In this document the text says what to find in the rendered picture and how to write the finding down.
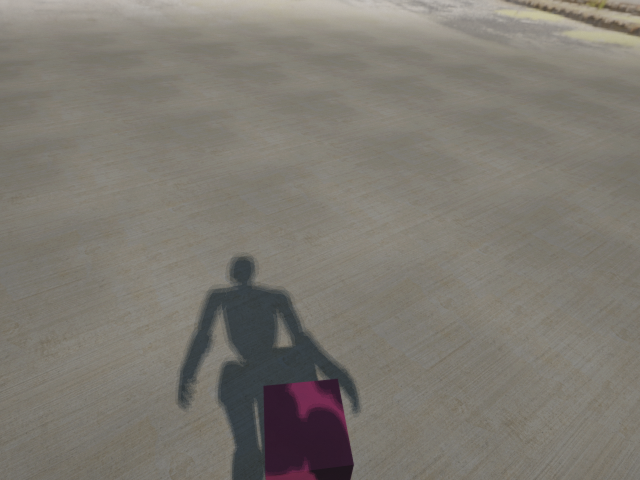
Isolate carton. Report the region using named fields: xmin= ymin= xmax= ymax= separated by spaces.
xmin=264 ymin=379 xmax=354 ymax=480

